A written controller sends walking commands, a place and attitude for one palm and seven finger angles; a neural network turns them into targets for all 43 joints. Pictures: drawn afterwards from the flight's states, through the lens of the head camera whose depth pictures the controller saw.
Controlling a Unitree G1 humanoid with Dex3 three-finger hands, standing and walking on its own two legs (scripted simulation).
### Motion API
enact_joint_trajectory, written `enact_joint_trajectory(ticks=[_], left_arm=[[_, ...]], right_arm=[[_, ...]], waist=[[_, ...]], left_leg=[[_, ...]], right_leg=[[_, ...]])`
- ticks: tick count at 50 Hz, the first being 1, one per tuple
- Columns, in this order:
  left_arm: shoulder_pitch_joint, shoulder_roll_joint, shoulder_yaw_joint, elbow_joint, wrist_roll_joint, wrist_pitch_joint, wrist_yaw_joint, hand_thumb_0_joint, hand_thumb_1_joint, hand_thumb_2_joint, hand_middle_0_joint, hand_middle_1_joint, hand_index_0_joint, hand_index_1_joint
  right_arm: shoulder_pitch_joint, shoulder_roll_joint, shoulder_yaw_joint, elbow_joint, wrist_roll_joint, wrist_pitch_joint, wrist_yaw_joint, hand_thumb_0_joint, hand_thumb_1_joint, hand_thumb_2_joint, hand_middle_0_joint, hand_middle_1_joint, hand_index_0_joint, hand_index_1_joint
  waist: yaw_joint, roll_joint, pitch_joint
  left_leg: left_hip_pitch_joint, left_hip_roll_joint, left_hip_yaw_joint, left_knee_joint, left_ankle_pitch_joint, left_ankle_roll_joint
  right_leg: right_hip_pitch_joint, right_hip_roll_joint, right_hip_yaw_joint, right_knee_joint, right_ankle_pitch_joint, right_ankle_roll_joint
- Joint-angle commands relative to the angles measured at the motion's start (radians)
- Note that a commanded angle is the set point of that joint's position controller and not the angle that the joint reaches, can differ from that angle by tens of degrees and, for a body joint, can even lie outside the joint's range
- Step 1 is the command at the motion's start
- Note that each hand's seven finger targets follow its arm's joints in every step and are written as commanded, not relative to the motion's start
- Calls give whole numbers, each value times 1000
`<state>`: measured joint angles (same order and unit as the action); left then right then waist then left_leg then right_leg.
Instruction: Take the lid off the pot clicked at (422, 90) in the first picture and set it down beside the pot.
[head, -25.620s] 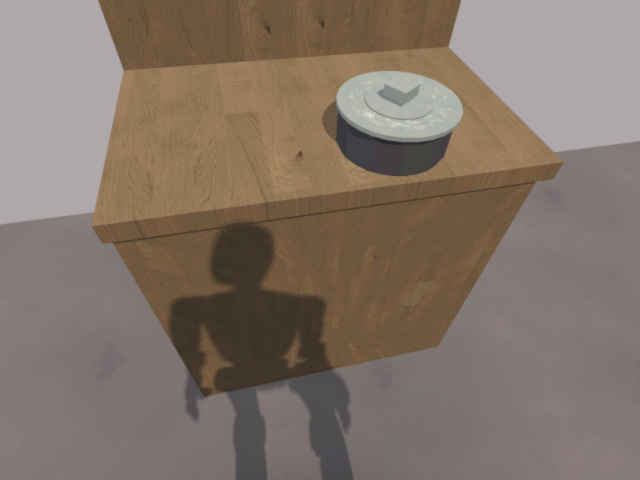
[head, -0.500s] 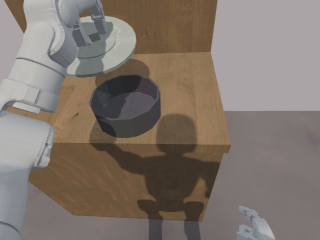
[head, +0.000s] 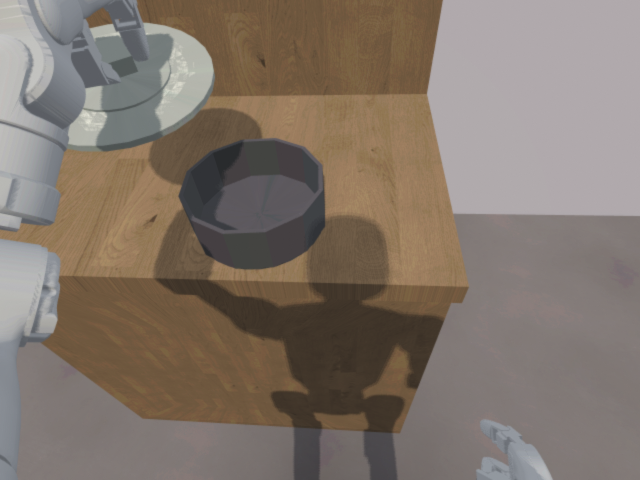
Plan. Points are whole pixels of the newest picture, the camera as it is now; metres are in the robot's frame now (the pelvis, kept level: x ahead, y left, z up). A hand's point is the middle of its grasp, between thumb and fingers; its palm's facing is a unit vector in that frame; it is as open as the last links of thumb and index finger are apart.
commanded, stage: move the lid sideways beside the pot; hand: left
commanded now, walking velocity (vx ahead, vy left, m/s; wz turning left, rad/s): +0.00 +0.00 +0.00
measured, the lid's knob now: (108, 59) +0.47 +0.24 +0.30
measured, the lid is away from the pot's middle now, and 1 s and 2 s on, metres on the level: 0.13 0.24 0.23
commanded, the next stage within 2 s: lower the lid onto the table in 1.20 s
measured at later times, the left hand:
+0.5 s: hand (47, 54) +0.44 +0.28 +0.32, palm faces -0.08 -0.04 -1.00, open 6.8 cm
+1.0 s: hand out of the picture +0.43 +0.33 +0.31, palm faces -0.12 -0.05 -0.99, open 6.8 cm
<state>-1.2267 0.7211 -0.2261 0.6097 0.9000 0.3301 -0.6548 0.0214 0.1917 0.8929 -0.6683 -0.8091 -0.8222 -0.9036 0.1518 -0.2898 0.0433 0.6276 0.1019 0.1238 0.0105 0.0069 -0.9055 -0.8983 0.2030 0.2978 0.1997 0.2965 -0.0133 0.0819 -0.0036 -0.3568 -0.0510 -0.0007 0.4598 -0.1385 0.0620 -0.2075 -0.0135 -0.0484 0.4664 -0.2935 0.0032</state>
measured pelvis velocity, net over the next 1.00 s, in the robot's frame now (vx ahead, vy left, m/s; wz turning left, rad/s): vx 0.00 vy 0.01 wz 0.00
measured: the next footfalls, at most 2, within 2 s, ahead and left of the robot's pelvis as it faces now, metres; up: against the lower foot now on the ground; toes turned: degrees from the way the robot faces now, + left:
none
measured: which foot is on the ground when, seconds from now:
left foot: down 0.00-1.00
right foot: down 0.00-1.00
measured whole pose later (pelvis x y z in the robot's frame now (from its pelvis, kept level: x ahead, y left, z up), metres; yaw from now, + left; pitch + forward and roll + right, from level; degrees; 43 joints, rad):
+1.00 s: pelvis +0.00 +0.01 +0.00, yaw +0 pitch +4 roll -2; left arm -1.27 0.92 -0.13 0.80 0.98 0.20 -0.65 0.02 0.19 0.89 -0.67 -0.81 -0.82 -0.91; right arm 0.21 -0.30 0.05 0.64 0.11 0.15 -0.02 0.00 -0.90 -0.90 0.20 0.30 0.20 0.30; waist -0.04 0.06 0.02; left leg -0.40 -0.04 -0.01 0.46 -0.13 0.07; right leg -0.22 0.00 -0.06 0.41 -0.26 0.01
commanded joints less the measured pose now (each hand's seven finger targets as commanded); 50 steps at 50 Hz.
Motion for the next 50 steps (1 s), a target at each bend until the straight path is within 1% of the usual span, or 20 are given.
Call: enact_joint_trajectory(ticks=[1, 4, 5, 9, 10, 14, 15, 19, 20, 22, 24, 25, 29, 30, 34, 36, 39, 40, 42, 50], left_arm=[[-639, 258, 116, -211, 44, -21, 63, 0, 594, 1063, -889, -944, -931, -973], [-578, 256, 125, -180, 24, -27, 69, 0, 594, 1063, -889, -944, -931, -973], [-633, 335, 175, -210, 50, -33, 74, 0, 594, 1063, -889, -944, -931, -973], [-593, 250, 108, -170, 24, -45, 73, 0, 594, 1063, -889, -944, -931, -973], [-647, 316, 155, -205, 49, -49, 77, 0, 594, 1063, -889, -944, -931, -973], [-554, 319, 159, -93, 39, -52, 71, 0, 594, 1063, -889, -944, -931, -973], [-604, 379, 197, -132, 62, -57, 73, 0, 594, 1063, -889, -944, -931, -973], [-576, 293, 127, -139, 41, -64, 71, 0, 594, 1063, -889, -944, -931, -973], [-631, 390, 199, -206, 66, -71, 77, 0, 594, 1063, -889, -944, -931, -973], [-619, 338, 162, -123, 68, -69, 70, 0, 594, 1063, -889, -944, -931, -973], [-550, 403, 207, -81, 56, -73, 73, 0, 594, 1063, -889, -944, -931, -973], [-623, 427, 213, -145, 75, -83, 74, 0, 594, 1063, -889, -944, -931, -973], [-557, 365, 168, -96, 57, -84, 70, 0, 594, 1063, -889, -944, -931, -973], [-610, 419, 201, -145, 78, -88, 74, 0, 594, 1063, -889, -944, -931, -973], [-579, 395, 172, -95, 64, -96, 72, 0, 594, 1063, -889, -944, -931, -973], [-620, 487, 246, -118, 94, -106, 77, 0, 594, 1063, -889, -944, -931, -973], [-522, 434, 200, 4, 75, -107, 69, 0, 594, 1063, -889, -944, -931, -973], [-582, 479, 223, -43, 94, -113, 71, 0, 594, 1063, -889, -944, -931, -973], [-609, 437, 180, -39, 94, -118, 68, 0, 594, 1063, -889, -944, -931, -973], [-643, 520, 224, -48, 111, -152, 81, 0, 594, 1063, -889, -944, -931, -973]], right_arm=[[-94, -113, -37, -144, 7, -39, -10, 0, -900, -900, 200, 300, 200, 300], [-59, -125, -42, -130, 6, -44, -13, 0, -900, -900, 200, 300, 200, 300], [-63, -121, -40, -129, 4, -42, -12, 0, -900, -900, 200, 300, 200, 300], [-57, -125, -42, -131, 9, -46, -15, 0, -900, -900, 200, 300, 200, 300], [-56, -121, -41, -125, 4, -44, -11, 0, -900, -900, 200, 300, 200, 300], [-36, -137, -43, -120, 6, -32, -15, 0, -900, -900, 200, 300, 200, 300], [-43, -129, -41, -124, 4, -30, -13, 0, -900, -900, 200, 300, 200, 300], [-35, -134, -46, -130, 10, -32, -15, 0, -900, -900, 200, 300, 200, 300], [-39, -132, -45, -132, 5, -33, -13, 0, -900, -900, 200, 300, 200, 300], [-35, -124, -42, -124, 6, -31, -20, 0, -900, -900, 200, 300, 200, 300], [-15, -148, -45, -121, 8, -23, -22, 0, -900, -900, 200, 300, 200, 300], [-27, -136, -41, -129, 6, -26, -21, 0, -900, -900, 200, 300, 200, 300], [-10, -144, -47, -123, 11, -22, -23, 0, -900, -900, 200, 300, 200, 300], [-16, -137, -44, -126, 8, -23, -22, 0, -900, -900, 200, 300, 200, 300], [1, -149, -46, -121, 13, -17, -27, 0, -900, -900, 200, 300, 200, 300], [-7, -143, -45, -123, 6, -18, -31, 0, -900, -900, 200, 300, 200, 300], [23, -152, -46, -110, 13, -8, -33, 0, -900, -900, 200, 300, 200, 300], [11, -147, -43, -111, 12, -5, -32, 0, -900, -900, 200, 300, 200, 300], [7, -141, -41, -115, 13, -4, -36, 0, -900, -900, 200, 300, 200, 300], [42, -152, -41, -96, 12, -11, -48, 0, -900, -900, 200, 300, 200, 300]], waist=[[-15, -14, -429], [-19, 25, -439], [-8, -1, -452], [-21, 33, -432], [-11, 15, -456], [-16, -8, -409], [-3, -29, -436], [-22, 29, -424], [-3, 32, -475], [-22, 11, -409], [-12, 5, -416], [-7, 13, -455], [-21, 42, -417], [-13, 37, -449], [-29, 56, -424], [-17, 44, -473], [-33, 26, -387], [-23, 23, -406], [-35, 31, -400], [-36, 88, -446]], left_leg=[[374, -10, -54, -14, 181, 17], [404, -4, -70, -5, 226, 15], [390, -4, -69, -19, 195, 10], [403, -2, -78, -13, 199, 10], [399, -2, -78, -24, 179, 7], [357, -2, -68, -17, 181, 12], [342, -4, -62, -27, 160, 12], [393, 5, -78, -13, 199, 12], [405, 5, -80, -20, 210, 8], [380, 0, -76, -21, 169, 14], [354, 2, -69, -18, 171, 13], [365, -2, -68, -25, 183, 13], [385, 6, -76, -12, 214, 13], [388, 4, -73, -20, 194, 11], [389, 6, -74, -13, 201, 13], [398, 3, -66, -6, 222, 18], [352, 7, -61, -12, 197, 16], [350, 8, -59, -22, 182, 14], [361, 5, -61, -21, 170, 19], [406, 13, -66, -20, 213, 16]], right_leg=[[-67, 50, -4, -60, 238, -55], [-81, 49, -7, -69, 231, -58], [-70, 55, -6, -68, 219, -57], [-94, 49, -9, -69, 199, -61], [-82, 57, -10, -70, 194, -59], [-77, 48, -10, -76, 208, -60], [-52, 54, -8, -74, 209, -56], [-98, 53, -13, -76, 190, -60], [-77, 61, -11, -70, 198, -60], [-112, 62, -18, -79, 176, -59], [-75, 55, -11, -83, 190, -61], [-60, 59, -10, -75, 204, -60], [-99, 59, -14, -86, 193, -61], [-86, 65, -12, -82, 191, -59], [-97, 60, -15, -89, 189, -61], [-75, 65, -8, -80, 214, -62], [-92, 63, -18, -97, 203, -59], [-82, 67, -14, -93, 201, -57], [-98, 67, -19, -96, 192, -57], [-86, 76, -17, -107, 194, -59]])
